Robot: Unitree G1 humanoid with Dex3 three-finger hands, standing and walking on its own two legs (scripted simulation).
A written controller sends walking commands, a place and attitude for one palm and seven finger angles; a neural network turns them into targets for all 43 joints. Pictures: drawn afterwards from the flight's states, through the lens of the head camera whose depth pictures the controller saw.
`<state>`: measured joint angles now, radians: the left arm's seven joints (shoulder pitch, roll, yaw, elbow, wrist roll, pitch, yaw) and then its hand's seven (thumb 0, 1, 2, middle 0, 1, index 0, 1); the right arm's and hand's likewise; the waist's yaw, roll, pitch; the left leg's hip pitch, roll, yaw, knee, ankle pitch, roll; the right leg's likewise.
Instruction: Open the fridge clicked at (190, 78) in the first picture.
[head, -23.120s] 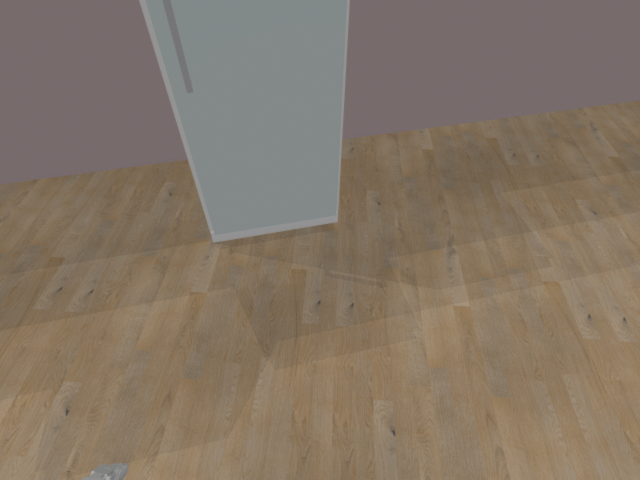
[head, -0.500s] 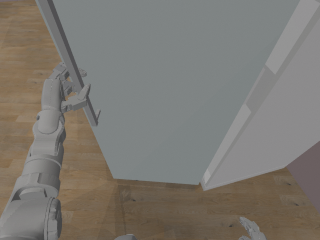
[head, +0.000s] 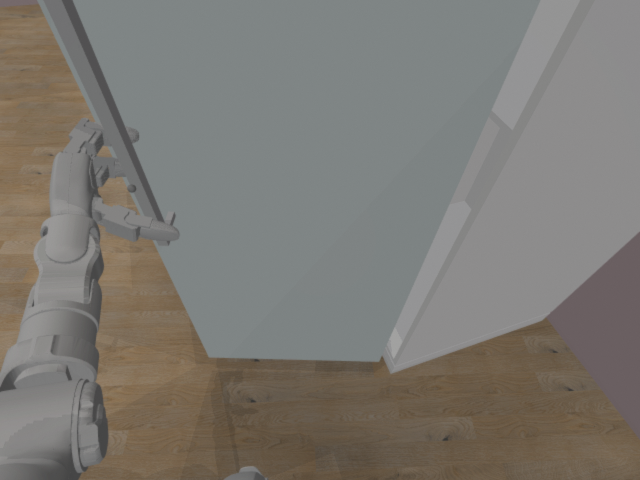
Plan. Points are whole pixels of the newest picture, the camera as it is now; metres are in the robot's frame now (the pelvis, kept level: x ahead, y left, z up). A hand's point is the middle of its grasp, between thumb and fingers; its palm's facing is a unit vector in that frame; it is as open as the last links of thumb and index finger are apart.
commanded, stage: loosen the grip on the handle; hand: left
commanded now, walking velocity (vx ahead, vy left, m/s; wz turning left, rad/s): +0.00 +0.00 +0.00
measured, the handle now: (121, 119) +0.49 +0.24 +0.19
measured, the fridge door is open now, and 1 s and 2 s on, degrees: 70 70 70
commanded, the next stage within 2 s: slip the hand off the handle in 0.08 s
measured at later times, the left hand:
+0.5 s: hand (74, 192) +0.42 +0.30 +0.13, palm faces +0.27 -0.94 -0.23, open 14.7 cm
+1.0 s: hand (51, 209) +0.40 +0.32 +0.12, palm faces +0.21 -0.95 -0.22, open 14.7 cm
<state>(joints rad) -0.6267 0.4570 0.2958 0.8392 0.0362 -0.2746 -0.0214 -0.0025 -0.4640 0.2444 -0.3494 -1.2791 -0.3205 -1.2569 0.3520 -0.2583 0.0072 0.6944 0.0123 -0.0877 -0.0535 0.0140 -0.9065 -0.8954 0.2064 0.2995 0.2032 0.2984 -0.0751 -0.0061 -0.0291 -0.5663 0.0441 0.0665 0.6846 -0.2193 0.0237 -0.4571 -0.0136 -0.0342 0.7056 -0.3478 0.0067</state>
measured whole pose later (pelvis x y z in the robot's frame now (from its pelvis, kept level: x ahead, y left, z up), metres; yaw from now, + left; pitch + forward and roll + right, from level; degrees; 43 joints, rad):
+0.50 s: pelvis +0.04 -0.02 +0.00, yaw +1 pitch +8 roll -1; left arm -0.48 0.55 0.44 0.73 -0.08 -0.23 -0.23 -0.01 -0.55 0.20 -0.25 -1.15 -0.25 -1.15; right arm 0.31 -0.28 -0.01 0.65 0.03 -0.06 -0.08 0.01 -0.91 -0.90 0.21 0.30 0.20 0.30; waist -0.02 0.01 -0.07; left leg -0.56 0.06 0.04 0.70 -0.28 0.00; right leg -0.42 0.00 -0.06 0.68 -0.40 -0.01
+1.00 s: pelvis +0.04 +0.01 +0.00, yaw +0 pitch +9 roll -2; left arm -0.33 0.55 0.49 0.60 -0.15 -0.23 -0.31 -0.01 -0.55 0.20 -0.25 -1.15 -0.25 -1.15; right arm 0.37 -0.27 0.00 0.62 0.04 -0.03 -0.07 0.01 -0.91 -0.90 0.21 0.30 0.20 0.30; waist -0.03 0.02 -0.08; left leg -0.59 0.05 0.06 0.74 -0.30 0.03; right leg -0.45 0.00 -0.04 0.69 -0.39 0.02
